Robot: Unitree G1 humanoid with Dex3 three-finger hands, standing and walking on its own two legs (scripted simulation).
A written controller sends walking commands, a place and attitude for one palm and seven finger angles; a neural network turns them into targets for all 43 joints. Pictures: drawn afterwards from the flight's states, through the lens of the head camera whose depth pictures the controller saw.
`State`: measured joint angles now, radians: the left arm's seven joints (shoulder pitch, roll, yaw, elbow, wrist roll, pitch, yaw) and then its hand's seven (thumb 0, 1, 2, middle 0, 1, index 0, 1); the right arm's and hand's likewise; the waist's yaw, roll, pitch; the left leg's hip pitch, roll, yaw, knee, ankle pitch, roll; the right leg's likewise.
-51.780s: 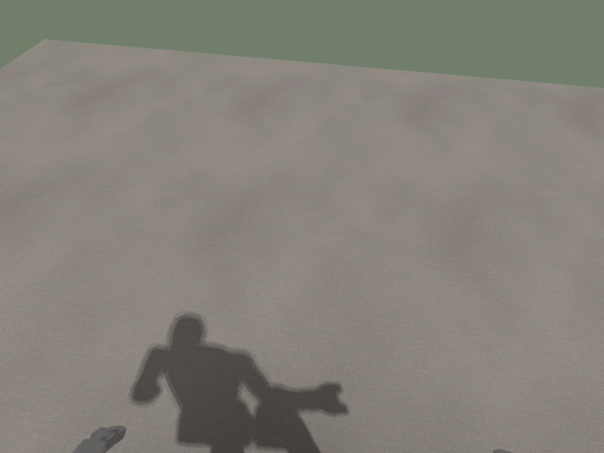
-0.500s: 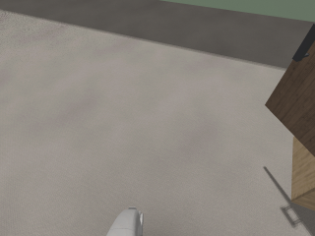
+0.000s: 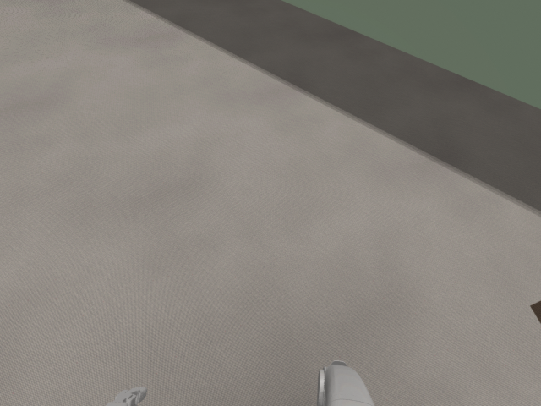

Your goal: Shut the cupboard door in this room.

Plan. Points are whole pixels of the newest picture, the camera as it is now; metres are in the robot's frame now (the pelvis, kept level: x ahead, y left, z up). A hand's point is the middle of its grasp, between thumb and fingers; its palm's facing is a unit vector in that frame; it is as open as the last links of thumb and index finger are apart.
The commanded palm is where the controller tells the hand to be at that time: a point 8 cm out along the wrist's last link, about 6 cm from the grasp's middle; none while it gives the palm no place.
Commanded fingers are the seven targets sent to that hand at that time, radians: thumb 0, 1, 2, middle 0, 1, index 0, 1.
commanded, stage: turn to face it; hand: left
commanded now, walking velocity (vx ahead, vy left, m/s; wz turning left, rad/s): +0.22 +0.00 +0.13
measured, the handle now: out of the picture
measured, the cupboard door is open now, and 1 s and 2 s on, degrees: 45 45 45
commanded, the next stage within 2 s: none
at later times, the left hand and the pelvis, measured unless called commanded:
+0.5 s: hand (175, 342) +0.24 +0.18 -0.18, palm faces -0.12 -0.97 -0.22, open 7.3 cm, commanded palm none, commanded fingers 0.00 0.90 0.90 -0.20 -0.30 -0.20 -0.30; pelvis +0.19 -0.01 +0.00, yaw -9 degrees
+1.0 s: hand (187, 232) +0.46 +0.20 -0.16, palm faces -0.43 -0.87 -0.24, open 7.4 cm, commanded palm none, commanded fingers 0.00 0.90 0.90 -0.20 -0.30 -0.20 -0.30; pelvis +0.27 +0.05 +0.00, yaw -29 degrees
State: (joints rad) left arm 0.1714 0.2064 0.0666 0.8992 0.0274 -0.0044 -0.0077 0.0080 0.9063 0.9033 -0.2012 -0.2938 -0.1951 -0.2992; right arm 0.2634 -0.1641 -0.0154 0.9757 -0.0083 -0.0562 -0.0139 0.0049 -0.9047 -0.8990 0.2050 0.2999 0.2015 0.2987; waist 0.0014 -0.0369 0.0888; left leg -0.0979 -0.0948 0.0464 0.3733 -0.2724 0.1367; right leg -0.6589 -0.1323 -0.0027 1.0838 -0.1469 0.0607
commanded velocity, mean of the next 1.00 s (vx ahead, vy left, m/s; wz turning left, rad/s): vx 0.00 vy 0.00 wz -0.59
